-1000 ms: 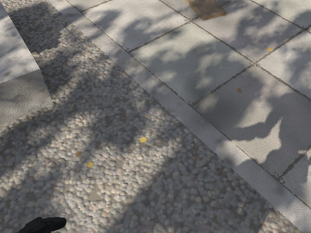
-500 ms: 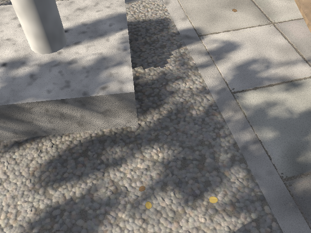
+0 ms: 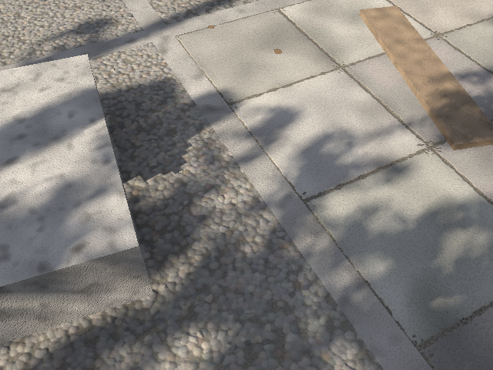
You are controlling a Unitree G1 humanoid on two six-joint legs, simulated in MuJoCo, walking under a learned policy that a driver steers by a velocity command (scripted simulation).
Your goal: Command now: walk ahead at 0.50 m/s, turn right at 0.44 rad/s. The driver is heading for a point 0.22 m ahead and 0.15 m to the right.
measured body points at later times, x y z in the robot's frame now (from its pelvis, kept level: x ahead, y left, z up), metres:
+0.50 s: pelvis +0.19 -0.06 -0.01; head +0.22 -0.07 +0.44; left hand +0.35 +0.18 -0.12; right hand +0.28 -0.34 -0.13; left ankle +0.26 +0.11 -0.72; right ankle +0.23 -0.14 -0.74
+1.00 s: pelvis +0.25 -0.03 -0.01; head +0.26 -0.04 +0.44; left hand +0.37 +0.21 -0.14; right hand +0.30 -0.30 -0.15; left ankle +0.26 +0.10 -0.74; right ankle +0.23 -0.14 -0.74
